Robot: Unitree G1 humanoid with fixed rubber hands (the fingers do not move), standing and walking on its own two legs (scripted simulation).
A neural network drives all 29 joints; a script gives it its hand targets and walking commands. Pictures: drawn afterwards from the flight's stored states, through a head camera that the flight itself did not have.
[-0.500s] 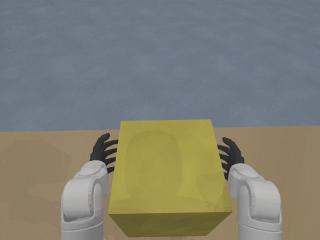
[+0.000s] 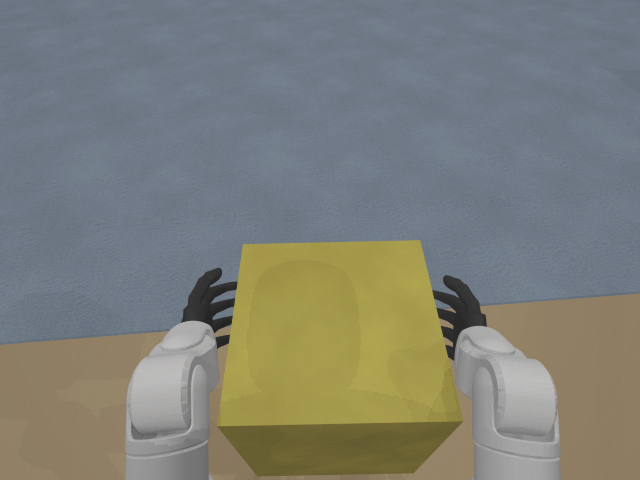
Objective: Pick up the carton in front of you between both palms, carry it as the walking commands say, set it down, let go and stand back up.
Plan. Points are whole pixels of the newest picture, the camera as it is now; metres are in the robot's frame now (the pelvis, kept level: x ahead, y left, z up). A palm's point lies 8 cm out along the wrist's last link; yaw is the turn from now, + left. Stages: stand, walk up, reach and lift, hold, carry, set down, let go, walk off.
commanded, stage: carry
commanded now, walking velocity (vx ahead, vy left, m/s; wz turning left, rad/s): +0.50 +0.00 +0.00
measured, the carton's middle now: (333, 365) +0.27 +0.00 +0.01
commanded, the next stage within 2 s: none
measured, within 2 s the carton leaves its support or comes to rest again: neither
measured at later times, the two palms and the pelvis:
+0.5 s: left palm (225, 140) +0.63 +0.17 +0.11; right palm (400, 143) +0.62 -0.13 +0.11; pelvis +0.33 +0.02 +0.00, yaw +0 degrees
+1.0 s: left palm (237, 76) +0.85 +0.17 +0.13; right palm (380, 77) +0.85 -0.13 +0.12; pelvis +0.48 +0.02 +0.01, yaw +1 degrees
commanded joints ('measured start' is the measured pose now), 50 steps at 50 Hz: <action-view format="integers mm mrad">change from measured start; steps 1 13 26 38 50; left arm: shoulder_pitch -349 -337 -690 -1058 -1160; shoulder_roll -942 -960 -743 -898 -1011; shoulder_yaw -691 -748 -666 -607 -537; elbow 37 -67 61 292 332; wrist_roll -384 -457 -441 -483 -487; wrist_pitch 5 -37 51 14 13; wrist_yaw -255 -283 -207 -190 -205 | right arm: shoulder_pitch -495 -398 -746 -1164 -1261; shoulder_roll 869 943 683 854 983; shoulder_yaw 731 749 667 613 553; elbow -109 -96 15 231 291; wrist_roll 420 378 463 499 483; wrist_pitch -10 -91 3 -38 -32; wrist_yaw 283 242 221 219 202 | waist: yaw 33 24 -57 11 -1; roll -322 -167 198 74 -21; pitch -368 -209 -423 -439 -464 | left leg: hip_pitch -610 -692 162 -152 -117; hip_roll -113 -16 299 103 35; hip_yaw -23 -53 -527 -79 -131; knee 684 253 -87 89 155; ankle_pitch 143 342 988 844 986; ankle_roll -7 31 318 151 87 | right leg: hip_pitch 808 571 -85 295 302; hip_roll -414 -244 30 -30 -93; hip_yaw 746 196 256 169 223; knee -235 -288 867 -54 136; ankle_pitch -311 163 -506 63 430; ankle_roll -166 -71 64 34 6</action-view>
